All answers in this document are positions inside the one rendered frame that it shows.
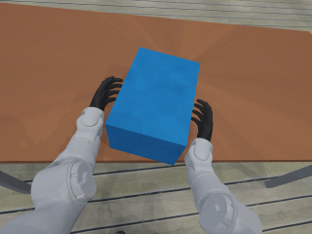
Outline carton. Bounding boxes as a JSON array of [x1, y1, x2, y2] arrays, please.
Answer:
[[104, 47, 200, 166]]

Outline left robot forearm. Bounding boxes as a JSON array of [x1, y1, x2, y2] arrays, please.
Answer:
[[30, 107, 104, 206]]

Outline right robot forearm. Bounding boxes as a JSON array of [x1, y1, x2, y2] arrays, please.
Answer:
[[184, 137, 235, 215]]

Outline left robot hand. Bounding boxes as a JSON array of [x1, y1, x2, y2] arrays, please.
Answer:
[[89, 76, 123, 111]]

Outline table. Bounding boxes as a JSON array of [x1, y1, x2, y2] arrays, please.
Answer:
[[0, 2, 312, 194]]

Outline left robot upper arm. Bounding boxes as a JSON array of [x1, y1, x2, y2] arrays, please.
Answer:
[[0, 160, 97, 234]]

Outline right robot hand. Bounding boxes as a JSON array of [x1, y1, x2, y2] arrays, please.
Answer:
[[191, 99, 214, 142]]

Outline right robot upper arm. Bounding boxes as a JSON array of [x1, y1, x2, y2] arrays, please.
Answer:
[[199, 193, 262, 234]]

